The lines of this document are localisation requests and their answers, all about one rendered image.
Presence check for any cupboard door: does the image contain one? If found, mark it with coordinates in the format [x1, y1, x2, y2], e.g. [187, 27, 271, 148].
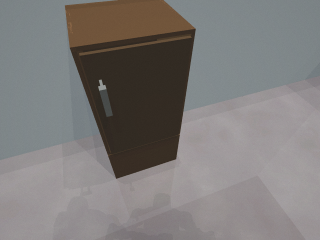
[79, 35, 192, 154]

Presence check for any handle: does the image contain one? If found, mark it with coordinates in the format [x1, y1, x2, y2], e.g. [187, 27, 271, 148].
[98, 79, 113, 117]

